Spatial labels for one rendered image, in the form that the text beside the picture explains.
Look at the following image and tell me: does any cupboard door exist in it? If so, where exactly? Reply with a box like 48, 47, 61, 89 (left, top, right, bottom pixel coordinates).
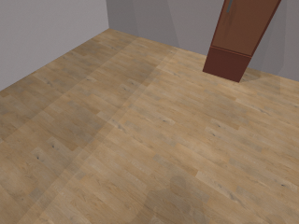
212, 0, 278, 55

